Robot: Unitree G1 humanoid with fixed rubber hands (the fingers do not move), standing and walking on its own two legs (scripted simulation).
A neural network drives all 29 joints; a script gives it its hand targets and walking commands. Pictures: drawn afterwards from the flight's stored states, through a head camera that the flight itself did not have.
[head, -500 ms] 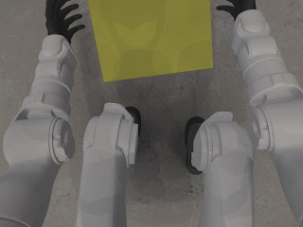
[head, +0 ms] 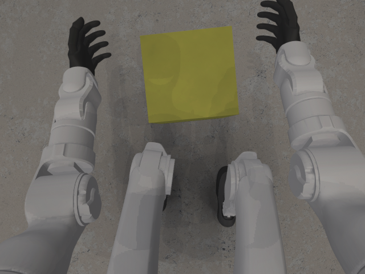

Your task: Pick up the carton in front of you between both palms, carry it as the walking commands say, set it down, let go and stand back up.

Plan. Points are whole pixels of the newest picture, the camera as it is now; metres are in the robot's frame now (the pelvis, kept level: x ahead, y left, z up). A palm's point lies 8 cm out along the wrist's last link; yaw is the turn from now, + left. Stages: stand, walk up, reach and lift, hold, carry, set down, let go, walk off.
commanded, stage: set down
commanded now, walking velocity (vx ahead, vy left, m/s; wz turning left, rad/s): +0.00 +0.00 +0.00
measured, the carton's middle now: (189, 85) +0.48 +0.04 -0.33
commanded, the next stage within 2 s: let go in 0.58 s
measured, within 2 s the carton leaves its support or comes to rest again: neither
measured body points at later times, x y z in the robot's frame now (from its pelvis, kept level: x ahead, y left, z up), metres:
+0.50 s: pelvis +0.03 +0.00 +0.13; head +0.31 +0.01 +0.48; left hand +0.47 +0.26 +0.03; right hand +0.54 -0.14 +0.02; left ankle +0.11 +0.12 -0.42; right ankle +0.09 -0.12 -0.42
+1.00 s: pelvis +0.08 +0.01 +0.26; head +0.29 +0.01 +0.66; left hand +0.39 +0.26 +0.15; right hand +0.43 -0.18 +0.14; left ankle +0.11 +0.12 -0.42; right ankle +0.09 -0.12 -0.42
